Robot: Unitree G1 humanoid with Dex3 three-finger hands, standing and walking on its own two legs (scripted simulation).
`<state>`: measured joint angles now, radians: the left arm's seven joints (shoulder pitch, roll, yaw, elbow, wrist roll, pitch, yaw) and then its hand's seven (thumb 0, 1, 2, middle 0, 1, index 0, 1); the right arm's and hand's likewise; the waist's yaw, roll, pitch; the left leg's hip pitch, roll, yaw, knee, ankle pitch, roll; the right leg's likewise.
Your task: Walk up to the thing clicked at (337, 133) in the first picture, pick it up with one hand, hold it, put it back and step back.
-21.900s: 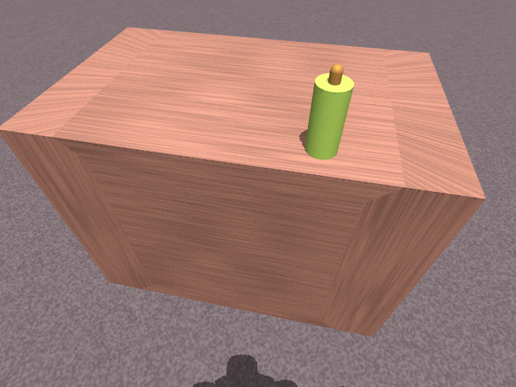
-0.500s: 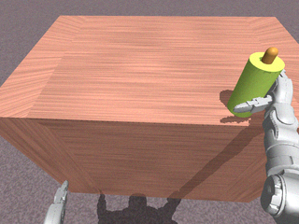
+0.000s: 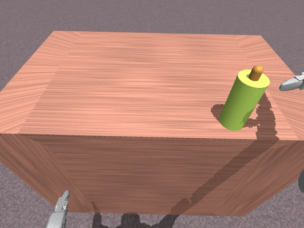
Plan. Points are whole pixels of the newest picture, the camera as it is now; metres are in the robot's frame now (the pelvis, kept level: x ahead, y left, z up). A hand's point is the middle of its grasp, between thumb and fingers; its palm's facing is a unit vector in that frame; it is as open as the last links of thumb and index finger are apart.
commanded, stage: sink last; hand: right
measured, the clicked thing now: (243, 97) +0.44 -0.21 +0.14
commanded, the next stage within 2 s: home in 1.30 s
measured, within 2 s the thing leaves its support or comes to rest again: neither
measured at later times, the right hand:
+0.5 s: hand out of the picture +0.35 -0.35 +0.23, palm faces +0.54 +0.77 -0.35, open 17.4 cm
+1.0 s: hand out of the picture +0.18 -0.22 +0.21, palm faces +0.42 +0.82 -0.40, open 17.5 cm
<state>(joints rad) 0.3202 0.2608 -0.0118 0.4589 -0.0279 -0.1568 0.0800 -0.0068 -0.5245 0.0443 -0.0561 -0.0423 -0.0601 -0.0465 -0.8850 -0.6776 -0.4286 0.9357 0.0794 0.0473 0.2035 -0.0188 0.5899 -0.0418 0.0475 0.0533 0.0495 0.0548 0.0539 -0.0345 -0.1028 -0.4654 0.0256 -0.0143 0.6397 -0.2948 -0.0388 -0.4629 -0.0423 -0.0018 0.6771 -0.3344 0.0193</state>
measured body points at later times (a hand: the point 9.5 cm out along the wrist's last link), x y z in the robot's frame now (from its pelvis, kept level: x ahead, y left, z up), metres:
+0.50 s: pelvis +0.02 -0.01 +0.01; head +0.03 +0.01 +0.46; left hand +0.18 +0.25 -0.06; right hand +0.32 -0.39 +0.25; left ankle +0.01 +0.15 -0.72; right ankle +0.00 -0.13 -0.72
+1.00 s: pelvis +0.01 +0.02 +0.01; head -0.01 +0.05 +0.46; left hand +0.18 +0.27 -0.06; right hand +0.15 -0.26 +0.23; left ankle +0.01 +0.15 -0.72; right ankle +0.00 -0.13 -0.72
